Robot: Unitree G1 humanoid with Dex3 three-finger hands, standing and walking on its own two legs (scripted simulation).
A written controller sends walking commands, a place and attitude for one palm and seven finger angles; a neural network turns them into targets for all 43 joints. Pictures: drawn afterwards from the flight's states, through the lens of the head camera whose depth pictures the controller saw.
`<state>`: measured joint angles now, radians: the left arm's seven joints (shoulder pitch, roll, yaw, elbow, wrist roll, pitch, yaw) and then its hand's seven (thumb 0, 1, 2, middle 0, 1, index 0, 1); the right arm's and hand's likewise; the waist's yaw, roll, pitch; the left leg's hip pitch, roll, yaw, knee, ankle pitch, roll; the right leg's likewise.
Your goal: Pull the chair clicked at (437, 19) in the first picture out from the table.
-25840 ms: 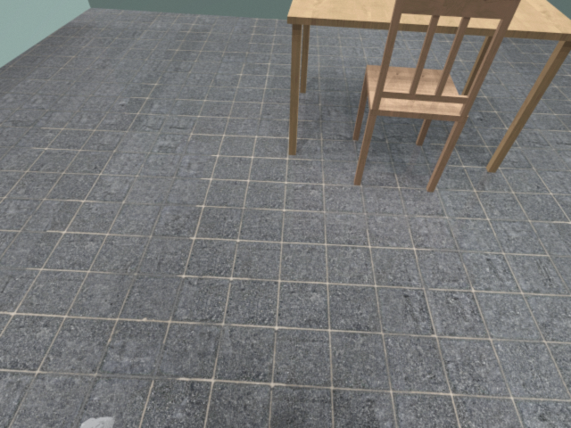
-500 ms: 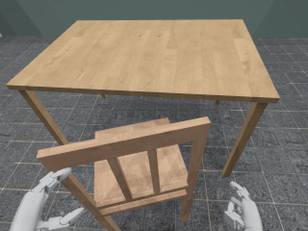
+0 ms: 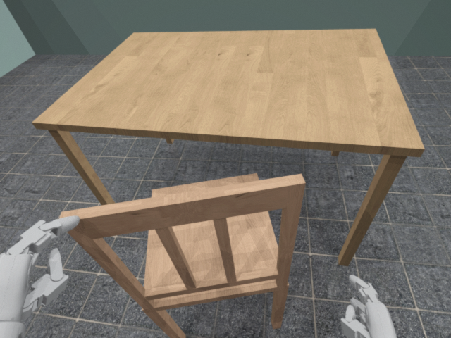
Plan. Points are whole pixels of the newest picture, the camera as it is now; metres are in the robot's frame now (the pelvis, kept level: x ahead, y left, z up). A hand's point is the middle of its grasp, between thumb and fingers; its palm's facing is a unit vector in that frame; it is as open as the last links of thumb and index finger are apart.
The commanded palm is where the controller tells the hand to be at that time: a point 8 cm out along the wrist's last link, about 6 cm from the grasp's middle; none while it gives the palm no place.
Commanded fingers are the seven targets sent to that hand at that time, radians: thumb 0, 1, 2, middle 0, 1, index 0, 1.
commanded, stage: draw the hand back to the body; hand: left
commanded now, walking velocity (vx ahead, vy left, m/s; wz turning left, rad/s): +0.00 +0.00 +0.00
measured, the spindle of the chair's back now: (179, 259) +0.28 +0.17 -0.08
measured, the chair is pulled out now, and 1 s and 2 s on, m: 0.18 0.18 0.18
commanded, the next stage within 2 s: step back with the hand held close in 0.06 s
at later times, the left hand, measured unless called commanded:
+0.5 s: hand (39, 254) +0.16 +0.27 +0.16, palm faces +0.32 -0.77 -0.55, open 7.4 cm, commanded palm +0.11 +0.32 +0.19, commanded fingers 0.00 0.90 0.90 -0.20 -0.30 -0.20 -0.30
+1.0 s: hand out of the picture +0.11 +0.32 +0.16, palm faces +0.41 -0.77 -0.49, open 7.4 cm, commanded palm +0.05 +0.36 +0.19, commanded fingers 0.00 0.90 0.90 -0.20 -0.30 -0.20 -0.30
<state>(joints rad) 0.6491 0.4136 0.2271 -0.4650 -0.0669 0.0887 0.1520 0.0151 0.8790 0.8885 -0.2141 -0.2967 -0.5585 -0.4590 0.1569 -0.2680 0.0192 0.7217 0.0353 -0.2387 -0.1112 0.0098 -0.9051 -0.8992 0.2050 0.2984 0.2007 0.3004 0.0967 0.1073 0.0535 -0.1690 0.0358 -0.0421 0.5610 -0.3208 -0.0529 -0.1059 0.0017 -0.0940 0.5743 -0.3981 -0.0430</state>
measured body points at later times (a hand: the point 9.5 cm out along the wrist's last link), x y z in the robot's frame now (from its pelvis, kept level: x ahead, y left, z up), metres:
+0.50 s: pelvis -0.04 +0.03 +0.01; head -0.02 -0.01 +0.45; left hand +0.14 +0.31 +0.19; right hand +0.12 -0.24 -0.10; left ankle -0.01 +0.16 -0.73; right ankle -0.05 -0.08 -0.73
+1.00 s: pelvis -0.09 +0.06 +0.00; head -0.07 +0.05 +0.45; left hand +0.08 +0.35 +0.19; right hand +0.08 -0.18 -0.08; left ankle -0.01 +0.16 -0.73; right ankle -0.05 -0.08 -0.73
